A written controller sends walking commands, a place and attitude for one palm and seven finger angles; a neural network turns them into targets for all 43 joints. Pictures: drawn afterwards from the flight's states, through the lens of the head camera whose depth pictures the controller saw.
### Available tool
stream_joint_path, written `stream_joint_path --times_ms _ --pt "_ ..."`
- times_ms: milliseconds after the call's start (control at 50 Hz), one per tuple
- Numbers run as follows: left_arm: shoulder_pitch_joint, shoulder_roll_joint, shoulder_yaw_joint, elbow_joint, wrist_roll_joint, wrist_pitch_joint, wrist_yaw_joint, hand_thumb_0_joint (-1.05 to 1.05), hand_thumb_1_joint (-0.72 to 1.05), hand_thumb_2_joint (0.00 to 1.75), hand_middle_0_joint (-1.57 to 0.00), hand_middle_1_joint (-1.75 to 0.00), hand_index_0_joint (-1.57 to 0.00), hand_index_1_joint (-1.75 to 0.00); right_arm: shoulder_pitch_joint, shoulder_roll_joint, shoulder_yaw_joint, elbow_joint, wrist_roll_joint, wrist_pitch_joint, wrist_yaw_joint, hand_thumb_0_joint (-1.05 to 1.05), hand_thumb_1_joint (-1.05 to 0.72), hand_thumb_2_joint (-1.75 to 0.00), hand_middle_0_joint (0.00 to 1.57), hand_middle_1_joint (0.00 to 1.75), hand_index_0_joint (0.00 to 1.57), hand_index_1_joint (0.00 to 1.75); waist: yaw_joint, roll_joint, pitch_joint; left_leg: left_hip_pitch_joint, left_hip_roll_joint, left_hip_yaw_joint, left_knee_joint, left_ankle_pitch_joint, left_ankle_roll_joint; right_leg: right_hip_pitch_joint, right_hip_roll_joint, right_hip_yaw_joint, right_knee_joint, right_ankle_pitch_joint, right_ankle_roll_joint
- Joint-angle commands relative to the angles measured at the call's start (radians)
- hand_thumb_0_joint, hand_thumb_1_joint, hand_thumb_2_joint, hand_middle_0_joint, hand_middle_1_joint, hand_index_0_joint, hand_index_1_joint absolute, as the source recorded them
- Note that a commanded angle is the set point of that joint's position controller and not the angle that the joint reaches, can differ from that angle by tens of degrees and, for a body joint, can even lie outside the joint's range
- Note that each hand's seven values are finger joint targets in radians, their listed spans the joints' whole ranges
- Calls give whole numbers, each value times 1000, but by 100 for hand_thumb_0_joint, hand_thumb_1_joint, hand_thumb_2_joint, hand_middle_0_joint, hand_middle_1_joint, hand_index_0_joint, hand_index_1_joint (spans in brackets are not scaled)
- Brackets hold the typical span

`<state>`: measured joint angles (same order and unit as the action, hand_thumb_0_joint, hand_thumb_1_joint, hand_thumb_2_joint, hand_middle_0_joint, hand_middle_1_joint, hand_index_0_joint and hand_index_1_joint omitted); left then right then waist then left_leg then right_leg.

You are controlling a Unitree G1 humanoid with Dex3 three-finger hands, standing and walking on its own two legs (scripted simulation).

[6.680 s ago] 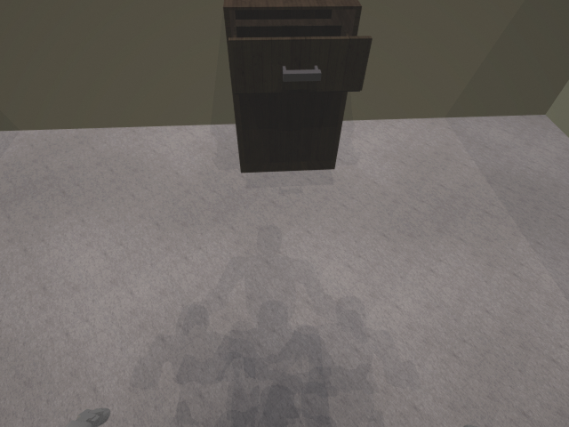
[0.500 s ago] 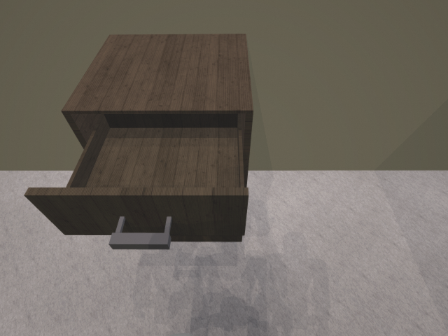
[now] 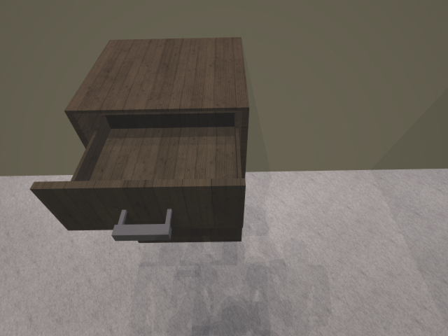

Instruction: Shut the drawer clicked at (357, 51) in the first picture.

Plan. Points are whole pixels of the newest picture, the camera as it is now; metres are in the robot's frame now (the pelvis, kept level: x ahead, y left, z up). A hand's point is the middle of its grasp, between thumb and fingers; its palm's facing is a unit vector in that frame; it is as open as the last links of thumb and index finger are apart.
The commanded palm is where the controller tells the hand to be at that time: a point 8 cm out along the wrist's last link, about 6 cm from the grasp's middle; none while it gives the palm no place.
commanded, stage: come to a stop and stand still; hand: left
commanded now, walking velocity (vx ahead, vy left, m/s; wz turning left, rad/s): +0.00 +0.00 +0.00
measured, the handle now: (144, 223) +0.36 +0.21 -0.07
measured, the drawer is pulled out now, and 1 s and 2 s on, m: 0.26 0.26 0.26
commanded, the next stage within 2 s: look again from close up in 1.04 s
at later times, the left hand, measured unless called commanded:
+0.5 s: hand out of the picture +0.03 +0.15 -0.17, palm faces -0.01 -0.98 -0.22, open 7.3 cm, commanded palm none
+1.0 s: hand out of the picture +0.02 +0.14 -0.17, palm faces +0.01 -0.98 -0.19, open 7.4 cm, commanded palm none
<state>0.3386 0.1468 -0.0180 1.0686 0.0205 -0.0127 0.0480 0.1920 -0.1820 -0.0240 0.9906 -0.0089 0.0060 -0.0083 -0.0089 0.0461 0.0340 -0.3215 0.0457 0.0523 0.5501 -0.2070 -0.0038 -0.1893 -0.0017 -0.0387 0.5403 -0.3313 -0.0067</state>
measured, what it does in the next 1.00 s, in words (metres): shifts its weight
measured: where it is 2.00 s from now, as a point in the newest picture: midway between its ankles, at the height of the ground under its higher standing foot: outside the picture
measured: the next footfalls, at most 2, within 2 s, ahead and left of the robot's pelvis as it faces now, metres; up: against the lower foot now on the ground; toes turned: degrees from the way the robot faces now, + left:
none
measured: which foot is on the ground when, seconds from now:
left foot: down 0.00-1.00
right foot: down 0.00-1.00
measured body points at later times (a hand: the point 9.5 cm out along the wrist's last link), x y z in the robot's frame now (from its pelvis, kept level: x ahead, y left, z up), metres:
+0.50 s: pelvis +0.02 -0.02 +0.00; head +0.04 -0.03 +0.45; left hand +0.03 +0.21 -0.15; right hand -0.02 -0.23 -0.16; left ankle +0.05 +0.12 -0.73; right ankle -0.03 -0.12 -0.73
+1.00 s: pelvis +0.04 -0.03 +0.01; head +0.06 -0.03 +0.46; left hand +0.03 +0.19 -0.15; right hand +0.06 -0.25 -0.15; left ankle +0.05 +0.12 -0.73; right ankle -0.03 -0.12 -0.73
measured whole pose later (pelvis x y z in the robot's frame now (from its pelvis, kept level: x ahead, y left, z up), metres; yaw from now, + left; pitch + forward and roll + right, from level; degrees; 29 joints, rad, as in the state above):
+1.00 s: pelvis +0.04 -0.03 +0.01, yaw -1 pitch -1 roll +1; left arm 0.33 0.14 -0.02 1.11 0.01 -0.03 0.04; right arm 0.22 -0.17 0.01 1.12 -0.01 -0.01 -0.03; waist 0.01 -0.01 0.04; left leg -0.19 0.06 0.06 0.42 -0.21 -0.04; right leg -0.07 0.02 -0.03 0.42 -0.33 -0.04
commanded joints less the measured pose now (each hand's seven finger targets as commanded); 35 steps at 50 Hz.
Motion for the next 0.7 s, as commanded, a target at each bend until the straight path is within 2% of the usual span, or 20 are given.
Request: stream_joint_path --times_ms 0,40,60,80,140,220,300,320,400,480,500,680 --pt "-21 144 25 -95 0 -16 -2 0 90 90 -20 -30 -20 -30 85 -76 -4 -42 -5 -15 2 0 -90 -90 20 30 20 30 -26 -32 50 102 31 -61 -85 -38 23 -186 -97 120 -163 -62 -55" --pt "0 148 24 -92 -1 -11 -5 0 90 90 -20 -30 -20 -30 87 -84 0 -44 -6 -11 3 0 -90 -90 20 30 20 30 -14 -77 99 40 31 -77 -108 -108 25 -183 -86 124 -183 -150 -50" --pt "6 148 23 -90 -2 -9 -6 0 90 90 -20 -30 -20 -30 94 -86 3 -43 -6 -9 4 0 -90 -90 20 30 20 30 -11 -122 117 32 24 -68 -103 -127 22 -197 -92 131 -201 -193 -53" --pt "9 149 23 -92 -2 -8 -7 0 90 90 -20 -30 -20 -30 101 -85 3 -37 -7 -8 5 0 -90 -90 20 30 20 30 -11 -136 126 38 18 -58 -92 -128 18 -218 -102 139 -219 -230 -57" --pt "0 154 28 -95 -4 -3 -10 0 90 90 -20 -30 -20 -30 141 -76 8 -10 -11 -10 5 0 -90 -90 20 30 20 30 -11 -87 126 42 18 -64 -113 -139 18 -227 -97 135 -213 -261 -59" --pt "13 143 26 -84 -9 -6 -12 0 90 90 -20 -30 -20 -30 158 -68 16 18 -10 -22 0 0 -90 -90 20 30 20 30 4 -55 89 41 30 -76 -147 -86 21 -152 -89 122 -191 -153 -54" --pt "20 133 24 -59 -12 -13 -13 0 90 90 -20 -30 -20 -30 175 -55 23 53 -6 -36 -6 0 -90 -90 20 30 20 30 14 -56 31 78 42 -70 -147 50 23 -70 -89 106 -173 15 -48" --pt "22 128 24 -53 -13 -14 -12 0 90 90 -20 -30 -20 -30 177 -60 24 60 -5 -38 -8 0 -90 -90 20 30 20 30 15 -40 21 87 46 -68 -140 75 23 -57 -92 103 -166 53 -46" --pt "24 123 23 -28 -13 -16 -10 0 90 90 -20 -30 -20 -30 187 -49 25 91 -1 -43 -14 0 -90 -90 20 30 20 30 15 -43 -1 122 56 -63 -138 163 24 -14 -90 90 -152 194 -42" --pt "32 114 19 -7 -12 -17 -7 0 90 90 -20 -30 -20 -30 175 -46 25 104 1 -38 -17 0 -90 -90 20 30 20 30 10 -63 21 142 57 -52 -133 154 19 -24 -98 93 -169 232 -38" --pt "30 113 18 -4 -11 -16 -8 0 90 90 -20 -30 -20 -30 170 -43 25 110 1 -37 -18 0 -90 -90 20 30 20 30 10 -50 28 149 58 -53 -142 162 19 -28 -94 96 -169 238 -38" --pt "53 105 17 12 -7 -20 -3 0 90 90 -20 -30 -20 -30 134 -47 23 114 3 -34 -21 0 -90 -90 20 30 20 30 5 -71 28 190 62 -46 -142 192 17 -17 -103 95 -187 325 -28"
